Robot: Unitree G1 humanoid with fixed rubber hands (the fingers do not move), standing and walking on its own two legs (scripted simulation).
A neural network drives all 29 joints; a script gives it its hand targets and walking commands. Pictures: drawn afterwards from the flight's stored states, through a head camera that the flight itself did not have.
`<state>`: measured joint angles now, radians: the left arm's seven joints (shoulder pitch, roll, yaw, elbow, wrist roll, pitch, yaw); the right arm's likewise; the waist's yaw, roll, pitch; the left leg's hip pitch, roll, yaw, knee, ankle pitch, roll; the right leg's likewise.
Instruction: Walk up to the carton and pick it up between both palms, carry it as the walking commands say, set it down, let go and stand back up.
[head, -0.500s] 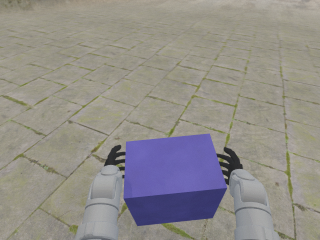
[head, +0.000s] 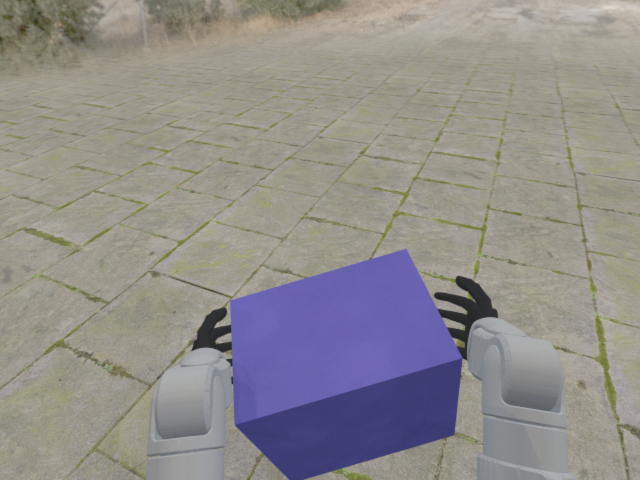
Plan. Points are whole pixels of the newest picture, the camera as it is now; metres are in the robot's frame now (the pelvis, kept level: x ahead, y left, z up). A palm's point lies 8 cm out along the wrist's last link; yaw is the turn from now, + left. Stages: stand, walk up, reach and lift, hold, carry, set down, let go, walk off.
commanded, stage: carry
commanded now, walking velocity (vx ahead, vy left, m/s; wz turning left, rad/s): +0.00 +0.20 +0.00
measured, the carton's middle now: (347, 370) +0.29 -0.01 +0.03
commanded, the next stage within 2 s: none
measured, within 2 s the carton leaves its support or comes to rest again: neither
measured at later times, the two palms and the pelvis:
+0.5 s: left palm (205, 359) +0.26 +0.16 +0.10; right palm (478, 356) +0.25 -0.16 +0.10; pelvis +0.00 +0.02 +0.00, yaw -1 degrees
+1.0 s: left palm (152, 370) +0.24 +0.22 +0.11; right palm (435, 369) +0.23 -0.10 +0.11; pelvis -0.01 +0.07 +0.00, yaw -1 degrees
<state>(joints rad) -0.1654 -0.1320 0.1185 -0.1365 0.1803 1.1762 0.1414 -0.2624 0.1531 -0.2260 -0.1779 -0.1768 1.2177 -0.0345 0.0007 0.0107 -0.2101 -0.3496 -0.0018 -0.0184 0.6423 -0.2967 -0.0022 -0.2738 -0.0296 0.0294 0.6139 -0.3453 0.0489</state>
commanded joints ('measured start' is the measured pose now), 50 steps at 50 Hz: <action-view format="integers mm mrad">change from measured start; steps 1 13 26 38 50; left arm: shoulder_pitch -702 -585 -502 -558 -511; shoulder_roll -880 -873 -878 -905 -911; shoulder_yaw -655 -641 -612 -704 -658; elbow -463 -449 -452 -527 -462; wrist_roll -483 -464 -471 -497 -483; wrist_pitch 12 61 23 22 40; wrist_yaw -167 -142 -179 -192 -204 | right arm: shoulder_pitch -325 -244 -306 -225 -318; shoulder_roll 957 917 932 963 942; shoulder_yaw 716 723 817 792 831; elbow -146 -169 -268 -233 -315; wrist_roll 420 428 454 452 459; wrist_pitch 13 65 35 29 36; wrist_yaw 85 69 65 102 96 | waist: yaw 1 -3 17 -8 -3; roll -53 158 -303 137 -152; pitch -107 -61 -104 -154 -127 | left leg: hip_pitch -129 24 -195 152 52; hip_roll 31 188 -20 243 95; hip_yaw -3 -144 115 -182 -6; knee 2 -243 122 -252 -129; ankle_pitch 77 255 -185 314 124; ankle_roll -16 134 -14 150 28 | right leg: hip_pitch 6 -208 145 -219 -44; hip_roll -237 -16 -305 -42 -173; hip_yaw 190 -137 95 -116 37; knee -110 242 -106 250 -191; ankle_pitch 137 -162 856 -190 89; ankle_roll -89 -29 -149 4 -59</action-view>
